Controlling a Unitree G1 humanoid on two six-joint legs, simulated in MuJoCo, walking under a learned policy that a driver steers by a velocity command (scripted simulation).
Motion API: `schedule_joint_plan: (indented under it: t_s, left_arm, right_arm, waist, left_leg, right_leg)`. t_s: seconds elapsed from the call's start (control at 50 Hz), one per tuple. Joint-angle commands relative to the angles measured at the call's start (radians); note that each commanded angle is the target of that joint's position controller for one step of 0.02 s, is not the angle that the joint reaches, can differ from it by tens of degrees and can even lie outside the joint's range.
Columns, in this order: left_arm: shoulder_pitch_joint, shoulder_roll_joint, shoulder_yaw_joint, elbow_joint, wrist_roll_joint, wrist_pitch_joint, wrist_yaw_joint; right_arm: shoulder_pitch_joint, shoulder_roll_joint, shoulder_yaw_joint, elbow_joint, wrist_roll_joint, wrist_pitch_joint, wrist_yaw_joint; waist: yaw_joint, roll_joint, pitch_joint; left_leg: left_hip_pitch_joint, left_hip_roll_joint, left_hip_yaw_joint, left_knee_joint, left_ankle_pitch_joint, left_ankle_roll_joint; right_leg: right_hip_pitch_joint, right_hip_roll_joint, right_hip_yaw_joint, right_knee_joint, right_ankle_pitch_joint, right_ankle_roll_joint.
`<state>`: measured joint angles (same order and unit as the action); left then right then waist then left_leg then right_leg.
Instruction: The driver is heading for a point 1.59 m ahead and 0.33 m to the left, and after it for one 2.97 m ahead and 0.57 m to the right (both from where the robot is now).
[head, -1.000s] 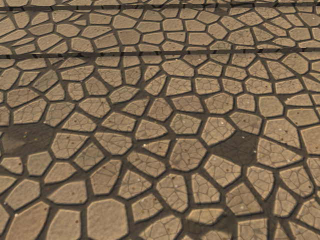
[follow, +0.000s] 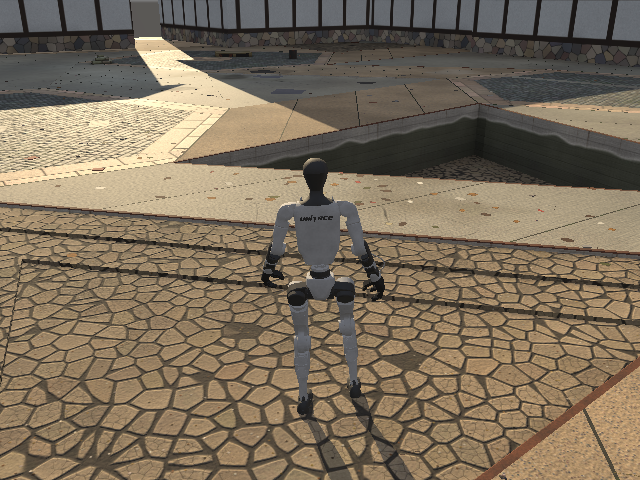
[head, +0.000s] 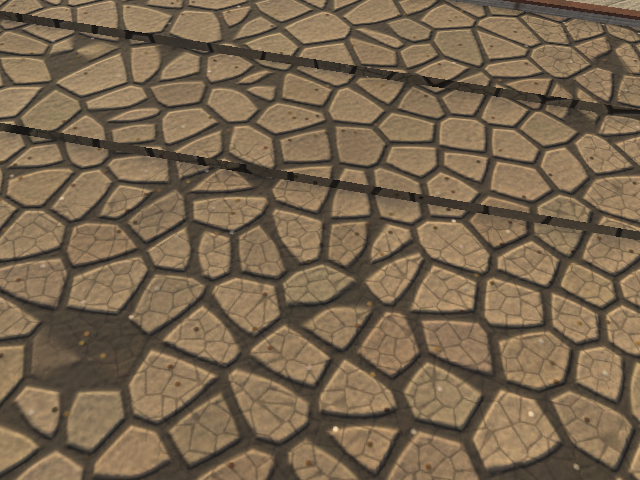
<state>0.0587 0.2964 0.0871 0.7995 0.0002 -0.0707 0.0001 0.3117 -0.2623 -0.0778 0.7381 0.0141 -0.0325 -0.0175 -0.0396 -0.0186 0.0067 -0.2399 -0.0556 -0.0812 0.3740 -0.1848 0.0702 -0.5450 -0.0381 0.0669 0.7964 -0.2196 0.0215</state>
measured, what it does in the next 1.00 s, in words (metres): walks ahead, turning left: right foot, then left foot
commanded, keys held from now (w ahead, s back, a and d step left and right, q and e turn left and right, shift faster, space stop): w+q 0.58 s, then w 0.42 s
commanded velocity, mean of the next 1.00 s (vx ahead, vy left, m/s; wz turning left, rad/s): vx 0.47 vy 0.00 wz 0.46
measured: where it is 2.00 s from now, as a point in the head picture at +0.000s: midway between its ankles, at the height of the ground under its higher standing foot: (200, 325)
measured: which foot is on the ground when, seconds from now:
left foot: down 0.00-0.20, up 0.22-0.68, down 0.70-1.00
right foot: up 0.00-0.18, down 0.20-0.70, up 0.72-1.00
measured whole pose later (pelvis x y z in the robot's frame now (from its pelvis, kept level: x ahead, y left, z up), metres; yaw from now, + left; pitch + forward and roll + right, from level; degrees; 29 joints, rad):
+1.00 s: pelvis +0.45 +0.12 +0.00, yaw +27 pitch +1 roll +1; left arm 0.12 0.31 0.05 0.79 0.00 -0.07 -0.01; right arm 0.34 -0.26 -0.06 0.72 0.00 -0.07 0.02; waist -0.04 -0.04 0.02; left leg -0.12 -0.09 0.01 0.27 -0.18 0.08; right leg -0.69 -0.14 0.04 0.89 -0.08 0.04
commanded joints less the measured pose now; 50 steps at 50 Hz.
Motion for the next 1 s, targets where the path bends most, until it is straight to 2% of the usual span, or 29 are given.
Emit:
schedule_joint_plan:
  t_s: [0.02, 0.12, 0.16, 0.18, 0.2, 0.22, 0.24, 0.26, 0.28, 0.3, 0.34, 0.38, 0.46, 0.52, 0.6, 0.64, 0.66, 0.68, 0.7, 0.72, 0.74, 0.76, 0.78, 0.8, 0.82, 0.84, 0.88, 0.94, 1.0]
  left_arm:
    - [-0.102, 0.041, -0.001, -0.077, -0.006, -0.022, -0.005]
    - [-0.124, 0.081, 0.004, -0.095, -0.020, -0.046, -0.021]
    - [-0.060, 0.097, 0.013, -0.077, -0.021, -0.059, -0.023]
    - [0.001, 0.107, 0.020, -0.057, -0.017, -0.064, -0.020]
    - [0.107, 0.139, 0.033, -0.033, -0.009, -0.067, -0.013]
    - [0.238, 0.204, 0.047, -0.015, 0.011, -0.064, -0.002]
    - [0.299, 0.264, 0.062, 0.017, 0.015, -0.054, -0.013]
    - [0.237, 0.176, 0.040, -0.011, 0.000, -0.054, -0.015]
    - [0.202, 0.123, 0.026, -0.022, -0.006, -0.048, -0.011]
    - [0.166, 0.098, 0.015, -0.030, 0.001, -0.044, -0.009]
    - [0.143, 0.072, 0.003, -0.021, 0.008, -0.039, -0.002]
    - [0.160, 0.082, 0.006, -0.007, 0.007, -0.044, 0.000]
    - [0.178, 0.119, 0.012, 0.011, 0.005, -0.039, 0.006]
    - [0.198, 0.140, 0.013, 0.020, 0.001, -0.031, 0.010]
    - [0.257, 0.174, 0.019, 0.046, -0.020, -0.013, 0.007]
    - [0.269, 0.204, 0.025, 0.054, -0.029, -0.004, 0.007]
    - [0.271, 0.223, 0.029, 0.057, -0.032, 0.001, 0.009]
    - [0.262, 0.223, 0.025, 0.059, -0.033, 0.006, 0.012]
    - [0.267, 0.191, 0.010, 0.050, -0.019, 0.000, 0.015]
    - [0.361, 0.049, -0.035, 0.003, 0.023, -0.017, -0.001]
    - [0.340, 0.107, -0.033, 0.016, -0.009, -0.048, -0.015]
    - [0.220, 0.168, -0.010, -0.021, -0.052, -0.057, -0.020]
    - [0.168, 0.147, -0.020, -0.044, -0.050, -0.063, -0.017]
    - [0.154, 0.136, -0.020, -0.036, -0.029, -0.060, -0.009]
    - [0.174, 0.140, -0.014, -0.028, -0.018, -0.049, -0.006]
    - [0.204, 0.130, -0.015, -0.020, -0.018, -0.036, -0.008]
    - [0.225, 0.093, -0.021, -0.011, -0.011, -0.013, -0.006]
    - [0.130, 0.072, -0.028, -0.042, 0.004, -0.003, -0.002]
    - [0.035, 0.054, -0.037, -0.064, 0.000, -0.013, -0.013]
  right_arm:
    - [-0.014, -0.195, -0.054, -0.075, 0.005, -0.016, -0.010]
    - [0.016, -0.192, -0.054, -0.074, 0.009, -0.003, -0.004]
    - [-0.002, -0.173, -0.047, -0.082, 0.009, 0.001, -0.004]
    - [-0.010, -0.147, -0.039, -0.088, 0.008, 0.002, -0.005]
    - [-0.029, -0.100, -0.023, -0.101, 0.004, 0.000, -0.006]
    - [-0.021, -0.027, -0.002, -0.125, -0.001, -0.006, -0.006]
    - [0.026, -0.063, -0.004, -0.173, 0.026, -0.017, -0.008]
    - [0.033, -0.153, -0.024, -0.143, 0.027, -0.019, -0.008]
    - [-0.015, -0.172, -0.031, -0.138, 0.017, -0.016, -0.004]
    - [-0.024, -0.157, -0.031, -0.131, 0.009, -0.013, -0.002]
    - [-0.056, -0.129, -0.028, -0.148, 0.011, -0.010, 0.012]
    - [-0.072, -0.097, -0.019, -0.166, 0.014, -0.005, 0.020]
    - [-0.137, -0.075, -0.006, -0.208, 0.011, -0.002, 0.028]
    - [-0.225, -0.052, 0.008, -0.233, 0.009, -0.007, 0.047]
    - [-0.308, -0.050, 0.012, -0.268, 0.014, -0.008, 0.072]
    - [-0.281, -0.077, -0.002, -0.273, 0.007, -0.008, 0.075]
    - [-0.213, -0.107, -0.018, -0.260, 0.002, -0.005, 0.073]
    - [-0.063, -0.147, -0.043, -0.217, 0.003, -0.002, 0.066]
    - [0.091, -0.201, -0.070, -0.173, 0.004, 0.008, 0.047]
    - [0.122, -0.316, -0.081, -0.159, 0.002, 0.007, 0.032]
    - [0.160, -0.261, -0.061, -0.180, -0.001, -0.005, 0.038]
    - [0.116, -0.211, -0.044, -0.162, -0.011, -0.016, 0.047]
    - [0.052, -0.189, -0.036, -0.155, -0.004, -0.023, 0.047]
    - [-0.013, -0.159, -0.025, -0.153, -0.006, -0.028, 0.047]
    - [-0.053, -0.129, -0.014, -0.157, -0.015, -0.034, 0.048]
    - [-0.072, -0.120, -0.011, -0.157, -0.019, -0.039, 0.047]
    - [-0.074, -0.127, -0.013, -0.138, -0.012, -0.054, 0.045]
    - [-0.049, -0.148, -0.018, -0.105, -0.013, -0.062, 0.032]
    - [-0.021, -0.158, -0.018, -0.079, -0.010, -0.055, 0.022]
  waist:
    - [-0.010, 0.142, -0.038]
    - [-0.020, 0.159, -0.030]
    - [0.022, 0.169, -0.040]
    - [0.055, 0.167, -0.054]
    - [0.104, 0.135, -0.097]
    - [0.136, -0.056, -0.178]
    - [0.104, -0.313, -0.184]
    - [0.105, -0.193, -0.096]
    - [0.110, -0.146, -0.028]
    - [0.093, -0.100, -0.014]
    - [0.076, -0.098, 0.018]
    - [0.076, -0.096, 0.015]
    - [0.084, -0.064, 0.024]
    - [0.114, -0.056, 0.048]
    - [0.128, -0.047, 0.082]
    - [0.085, -0.072, 0.047]
    - [0.035, -0.089, -0.002]
    - [-0.056, -0.071, -0.082]
    - [-0.130, -0.030, -0.161]
    - [-0.035, 0.254, -0.276]
    - [-0.080, 0.214, -0.470]
    - [-0.095, 0.143, -0.324]
    - [-0.059, 0.107, -0.194]
    - [-0.019, 0.055, -0.123]
    - [0.020, 0.066, -0.092]
    - [0.047, 0.076, -0.085]
    - [0.068, 0.074, -0.067]
    - [0.051, 0.061, -0.008]
    - [0.014, 0.066, 0.021]
  left_leg:
    - [0.051, 0.202, -0.237, -0.155, -0.075, 0.158]
    - [0.026, 0.210, -0.321, -0.097, -0.138, 0.143]
    - [0.009, 0.192, -0.346, -0.039, -0.150, 0.122]
    - [-0.025, 0.160, -0.340, 0.016, -0.155, 0.099]
    - [-0.120, 0.119, -0.297, 0.145, -0.189, 0.060]
    - [-0.316, 0.010, -0.149, 0.457, -0.313, -0.005]
    - [-0.565, -0.016, -0.074, 0.696, -0.440, -0.023]
    - [-0.625, 0.057, -0.101, 0.814, -0.365, -0.032]
    - [-0.640, 0.082, -0.081, 0.848, -0.276, -0.036]
    - [-0.606, 0.106, -0.069, 0.843, -0.202, -0.040]
    - [-0.562, 0.150, -0.056, 0.805, -0.118, -0.047]
    - [-0.557, 0.158, -0.031, 0.785, -0.067, -0.061]
    - [-0.567, 0.164, -0.003, 0.625, 0.063, -0.085]
    - [-0.504, 0.154, 0.054, 0.444, 0.184, -0.075]
    - [-0.441, 0.125, 0.114, 0.298, 0.144, -0.029]
    - [-0.325, 0.064, 0.155, 0.261, 0.048, 0.015]
    - [-0.217, 0.027, 0.172, 0.241, 0.010, 0.043]
    - [-0.002, -0.009, 0.183, 0.172, 0.074, 0.078]
    - [0.291, 0.036, 0.092, 0.179, 0.121, 0.108]
    - [0.656, 0.327, -0.405, 0.155, 0.070, 0.252]
    - [0.700, 0.448, -0.746, -0.010, -0.025, 0.345]
    - [0.602, 0.401, -0.577, -0.034, 0.013, 0.285]
    - [0.440, 0.355, -0.425, -0.041, 0.092, 0.245]
    - [0.296, 0.314, -0.324, -0.057, 0.177, 0.215]
    - [0.193, 0.283, -0.257, -0.086, 0.253, 0.204]
    - [0.135, 0.271, -0.231, -0.122, 0.258, 0.204]
    - [0.072, 0.267, -0.181, -0.174, 0.280, 0.215]
    - [0.049, 0.247, -0.106, -0.220, 0.279, 0.205]
    - [0.055, 0.210, -0.034, -0.227, 0.232, 0.163]
  right_leg:
    - [-0.008, 0.033, -0.013, -0.160, 0.091, 0.026]
    - [0.103, 0.053, 0.001, -0.281, 0.085, 0.017]
    - [0.211, 0.056, -0.007, -0.342, 0.088, -0.005]
    - [0.307, 0.047, -0.013, -0.374, 0.090, -0.019]
    - [0.469, -0.036, 0.053, -0.381, 0.059, -0.055]
    - [0.698, -0.229, 0.295, -0.444, -0.105, -0.136]
    - [0.778, -0.387, 0.687, -0.547, -0.391, -0.260]
    - [0.714, -0.366, 0.643, -0.566, -0.482, -0.254]
    - [0.649, -0.315, 0.495, -0.557, -0.382, -0.214]
    - [0.590, -0.270, 0.386, -0.566, -0.258, -0.187]
    - [0.506, -0.227, 0.234, -0.597, -0.061, -0.171]
    - [0.488, -0.212, 0.137, -0.621, 0.062, -0.180]
    - [0.500, -0.210, -0.011, -0.634, 0.254, -0.189]
    - [0.498, -0.196, -0.111, -0.633, 0.290, -0.170]
    - [0.570, -0.232, -0.168, -0.604, 0.397, -0.154]
    - [0.608, -0.245, -0.197, -0.510, 0.720, -0.145]
    - [0.622, -0.243, -0.214, -0.402, 0.885, -0.138]
    - [0.573, -0.222, -0.242, -0.227, 0.946, -0.118]
    - [0.371, -0.189, -0.251, 0.009, 0.760, -0.085]
    - [-0.056, -0.027, -0.235, 0.413, -0.145, -0.025]
    - [-0.142, 0.038, -0.009, 0.593, -0.374, -0.026]
    - [-0.222, -0.011, 0.018, 0.618, -0.295, -0.032]
    - [-0.225, -0.054, 0.001, 0.548, -0.214, -0.041]
    - [-0.185, -0.089, -0.007, 0.474, -0.156, -0.038]
    - [-0.116, -0.112, -0.001, 0.426, -0.118, -0.035]
    - [-0.070, -0.119, 0.001, 0.402, -0.093, -0.030]
    - [-0.050, -0.123, -0.009, 0.336, -0.060, -0.008]
    - [-0.118, -0.123, -0.014, 0.181, 0.088, 0.021]
    - [-0.097, -0.095, -0.030, -0.034, 0.279, 0.021]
